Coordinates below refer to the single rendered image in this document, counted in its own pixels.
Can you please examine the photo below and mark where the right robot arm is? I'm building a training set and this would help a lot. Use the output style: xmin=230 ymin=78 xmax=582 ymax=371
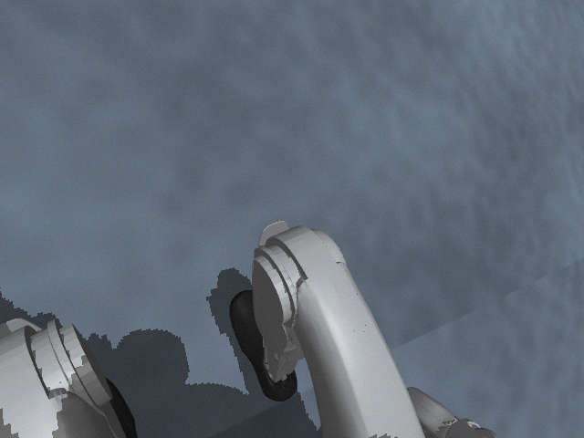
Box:
xmin=445 ymin=419 xmax=500 ymax=438

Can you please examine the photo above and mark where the right robot foot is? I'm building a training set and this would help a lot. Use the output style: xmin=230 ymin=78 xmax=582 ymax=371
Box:
xmin=229 ymin=290 xmax=297 ymax=402

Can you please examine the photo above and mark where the left robot foot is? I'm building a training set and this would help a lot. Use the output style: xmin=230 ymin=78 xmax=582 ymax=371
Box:
xmin=105 ymin=378 xmax=138 ymax=438

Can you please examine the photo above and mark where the right robot hand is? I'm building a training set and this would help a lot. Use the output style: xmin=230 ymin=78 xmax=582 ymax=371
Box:
xmin=407 ymin=387 xmax=460 ymax=438

